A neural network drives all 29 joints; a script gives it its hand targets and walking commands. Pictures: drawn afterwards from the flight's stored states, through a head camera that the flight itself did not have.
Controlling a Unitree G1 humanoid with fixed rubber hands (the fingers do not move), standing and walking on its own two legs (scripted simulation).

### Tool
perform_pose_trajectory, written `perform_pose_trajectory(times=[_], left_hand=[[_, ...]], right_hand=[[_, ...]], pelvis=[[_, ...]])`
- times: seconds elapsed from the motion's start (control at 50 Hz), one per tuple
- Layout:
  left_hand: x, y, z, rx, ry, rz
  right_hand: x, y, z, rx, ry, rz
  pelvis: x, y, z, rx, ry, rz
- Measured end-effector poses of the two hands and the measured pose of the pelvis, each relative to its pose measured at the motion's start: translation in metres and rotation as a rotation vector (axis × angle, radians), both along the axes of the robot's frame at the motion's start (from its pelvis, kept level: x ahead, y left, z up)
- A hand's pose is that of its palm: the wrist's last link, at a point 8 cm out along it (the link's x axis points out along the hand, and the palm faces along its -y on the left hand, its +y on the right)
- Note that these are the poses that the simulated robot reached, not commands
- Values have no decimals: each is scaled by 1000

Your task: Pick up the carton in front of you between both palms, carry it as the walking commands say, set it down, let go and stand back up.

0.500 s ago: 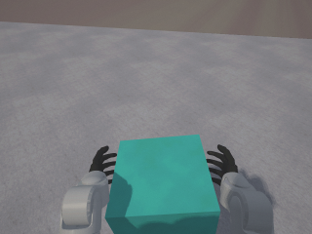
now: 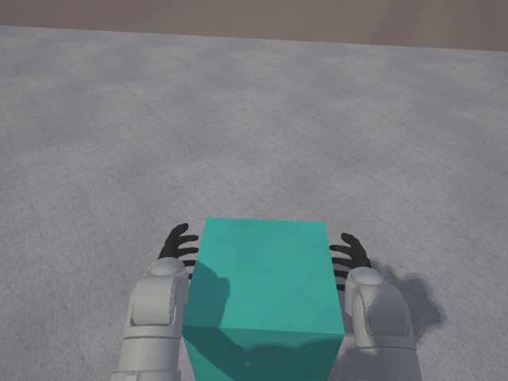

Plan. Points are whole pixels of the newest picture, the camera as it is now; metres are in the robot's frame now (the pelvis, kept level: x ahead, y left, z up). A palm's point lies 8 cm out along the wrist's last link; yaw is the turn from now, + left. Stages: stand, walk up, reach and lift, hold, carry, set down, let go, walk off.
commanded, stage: carry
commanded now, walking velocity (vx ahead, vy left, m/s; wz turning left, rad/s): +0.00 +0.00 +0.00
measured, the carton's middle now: (262, 309) +0.28 +0.00 -0.05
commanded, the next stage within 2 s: hold in 1.00 s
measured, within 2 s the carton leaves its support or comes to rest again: neither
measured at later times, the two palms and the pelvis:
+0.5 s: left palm (173, 278) +0.28 +0.14 +0.04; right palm (358, 284) +0.28 -0.15 +0.03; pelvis -0.01 -0.01 +0.00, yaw +0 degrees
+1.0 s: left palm (177, 281) +0.28 +0.14 +0.04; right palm (364, 288) +0.27 -0.16 +0.04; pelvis -0.02 -0.01 +0.00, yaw +0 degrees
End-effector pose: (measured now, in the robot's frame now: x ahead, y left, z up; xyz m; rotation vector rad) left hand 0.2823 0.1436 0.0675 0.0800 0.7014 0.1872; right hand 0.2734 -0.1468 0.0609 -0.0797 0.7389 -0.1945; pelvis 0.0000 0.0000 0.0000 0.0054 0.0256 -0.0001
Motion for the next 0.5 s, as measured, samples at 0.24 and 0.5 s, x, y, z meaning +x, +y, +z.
perform_pose_trajectory(times=[0.24, 0.5], left_hand=[[0, 3, -34, -25, -1, -25], [1, 0, -28, -37, -71, -13]], right_hand=[[5, -3, -32, 16, -3, 46], [6, -6, -27, 33, -75, 39]], pelvis=[[-10, -4, -1, -1, -3, 3], [-15, -7, -2, 0, 1, 5]])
